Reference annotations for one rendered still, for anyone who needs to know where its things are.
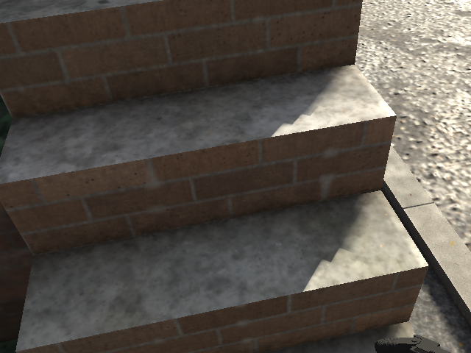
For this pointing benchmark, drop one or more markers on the right robot hand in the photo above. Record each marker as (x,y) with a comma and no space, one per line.
(417,344)

